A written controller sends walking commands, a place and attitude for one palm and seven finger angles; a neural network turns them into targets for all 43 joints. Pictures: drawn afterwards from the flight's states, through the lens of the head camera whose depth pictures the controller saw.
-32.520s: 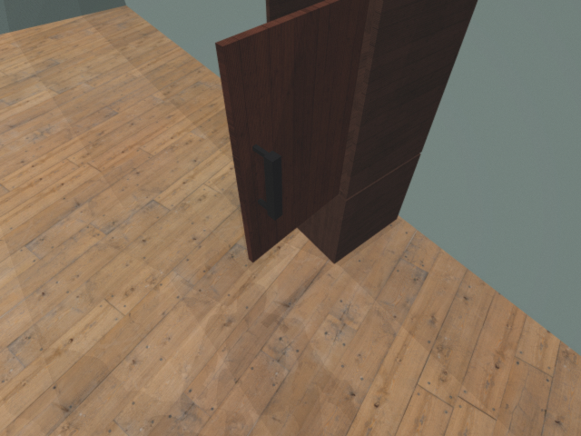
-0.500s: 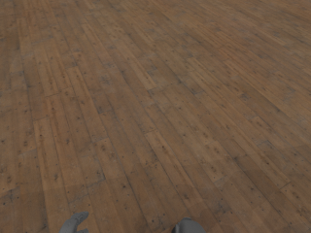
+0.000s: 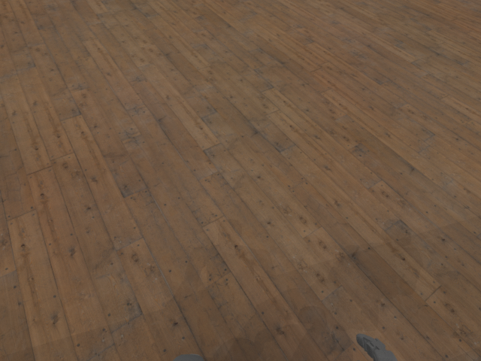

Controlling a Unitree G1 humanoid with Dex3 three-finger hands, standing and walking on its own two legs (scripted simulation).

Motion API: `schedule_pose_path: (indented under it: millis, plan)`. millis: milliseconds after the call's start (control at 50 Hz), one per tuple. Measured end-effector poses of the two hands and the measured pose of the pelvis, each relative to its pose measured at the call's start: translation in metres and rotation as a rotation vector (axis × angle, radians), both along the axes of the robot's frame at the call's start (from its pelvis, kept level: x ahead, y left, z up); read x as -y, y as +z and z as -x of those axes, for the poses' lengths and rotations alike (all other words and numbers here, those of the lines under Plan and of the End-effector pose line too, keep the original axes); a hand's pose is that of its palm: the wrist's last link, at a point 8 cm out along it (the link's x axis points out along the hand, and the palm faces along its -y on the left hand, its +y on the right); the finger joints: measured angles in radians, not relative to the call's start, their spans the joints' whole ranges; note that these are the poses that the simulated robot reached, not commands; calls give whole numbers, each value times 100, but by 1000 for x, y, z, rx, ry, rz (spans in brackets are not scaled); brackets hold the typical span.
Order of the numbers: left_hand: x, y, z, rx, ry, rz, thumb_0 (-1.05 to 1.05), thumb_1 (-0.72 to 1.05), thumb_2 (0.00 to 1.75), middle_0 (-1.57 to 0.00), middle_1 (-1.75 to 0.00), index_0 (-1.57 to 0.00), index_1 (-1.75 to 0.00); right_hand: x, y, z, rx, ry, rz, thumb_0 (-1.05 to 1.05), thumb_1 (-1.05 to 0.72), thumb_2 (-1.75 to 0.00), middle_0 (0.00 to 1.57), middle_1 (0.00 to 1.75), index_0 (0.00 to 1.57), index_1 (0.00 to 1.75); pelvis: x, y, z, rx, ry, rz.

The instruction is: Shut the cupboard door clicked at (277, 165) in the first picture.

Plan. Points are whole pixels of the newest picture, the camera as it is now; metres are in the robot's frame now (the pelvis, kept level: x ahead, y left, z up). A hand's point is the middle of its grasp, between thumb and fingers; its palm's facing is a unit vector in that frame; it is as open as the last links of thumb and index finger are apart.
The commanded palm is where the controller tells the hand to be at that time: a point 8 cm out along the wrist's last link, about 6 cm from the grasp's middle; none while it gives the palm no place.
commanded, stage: turn to face it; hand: left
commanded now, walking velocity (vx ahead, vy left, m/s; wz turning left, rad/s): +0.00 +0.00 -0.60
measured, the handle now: out of the picture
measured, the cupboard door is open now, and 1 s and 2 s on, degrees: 60 60 60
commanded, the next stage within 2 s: none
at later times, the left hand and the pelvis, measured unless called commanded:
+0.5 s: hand (168, 311) +0.22 +0.16 -0.16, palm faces -0.33 -0.90 -0.28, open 7.3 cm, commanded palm none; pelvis +0.03 -0.01 -0.01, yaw -19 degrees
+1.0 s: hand (195, 295) +0.26 +0.12 -0.16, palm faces -0.57 -0.80 -0.20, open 7.3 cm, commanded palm none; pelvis +0.05 +0.00 +0.00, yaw -37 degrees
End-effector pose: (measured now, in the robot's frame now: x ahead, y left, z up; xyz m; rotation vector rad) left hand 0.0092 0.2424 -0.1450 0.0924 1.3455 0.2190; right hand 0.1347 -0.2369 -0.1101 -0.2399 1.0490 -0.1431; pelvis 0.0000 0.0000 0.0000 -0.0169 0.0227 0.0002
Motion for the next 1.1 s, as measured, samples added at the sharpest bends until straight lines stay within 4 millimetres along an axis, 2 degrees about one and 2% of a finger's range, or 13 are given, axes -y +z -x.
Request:
schedule_pose_path:
  millis: [40,100,180,260,360,480,520,580,720,780,840,980,1100]
  plan:
    - [-11,-7,-10,2,-11,10,0,92,90,-20,-30,-20,-30,-6,4,-9,44,-2,23,1,-92,-90,20,29,20,29,-10,-5,-5,-1,-21,12]
    - [-25,-6,-32,15,-61,14,0,92,90,-20,-30,-20,-30,-12,14,-6,51,-8,43,0,-92,-90,20,30,20,29,-18,-1,-10,10,-65,17]
    - [-38,3,-69,57,-131,10,0,92,90,-20,-30,-20,-30,-13,21,14,14,-60,54,0,-91,-90,20,30,20,30,-24,7,-15,17,-118,35]
    - [-40,12,-109,93,-213,-4,0,92,90,-20,-30,-20,-30,-8,18,46,-39,-148,48,0,-91,-90,20,30,20,30,-26,10,-20,19,-173,44]
    - [-22,20,-161,140,-336,-26,0,92,90,-20,-30,-20,-30,5,4,102,-132,-280,24,0,-91,-90,20,30,20,30,-19,8,-24,17,-245,38]
    - [26,23,-214,236,-492,-60,0,91,90,-20,-30,-20,-30,28,-29,171,-246,-431,-22,1,-91,-90,20,30,20,30,5,-11,-26,8,-326,-1]
    - [40,24,-220,250,-523,-64,0,91,90,-20,-30,-20,-30,34,-35,185,-284,-468,-22,1,-91,-90,20,30,20,30,6,-13,-26,9,-346,10]
    - [53,27,-221,234,-554,-59,0,91,90,-20,-30,-20,-30,36,-32,191,-290,-509,-21,1,-91,-90,20,30,20,29,7,-8,-27,12,-379,3]
    - [64,17,-224,165,-615,-5,0,91,89,-21,-30,-21,-30,26,-15,168,-188,-554,-22,1,-91,-90,20,29,20,29,1,-1,-37,5,-459,-17]
    - [61,4,-234,148,-630,22,0,91,89,-21,-30,-21,-30,17,-14,157,-138,-570,0,1,-91,-90,20,30,20,29,-8,-8,-46,-6,-499,-3]
    - [60,-3,-245,128,-656,31,0,91,89,-21,-30,-21,-30,5,-10,155,-125,-584,6,1,-91,-90,20,30,20,29,-12,-9,-50,-6,-540,0]
    - [77,13,-268,118,-732,30,0,91,90,-20,-30,-20,-30,-10,-3,173,-160,-658,-31,1,-91,-90,20,30,20,30,-5,4,-55,-9,-632,19]
    - [117,17,-284,168,-848,2,0,91,90,-20,-30,-20,-30,-1,-26,209,-167,-775,-78,1,-91,-90,20,30,20,30,14,-7,-50,5,-714,5]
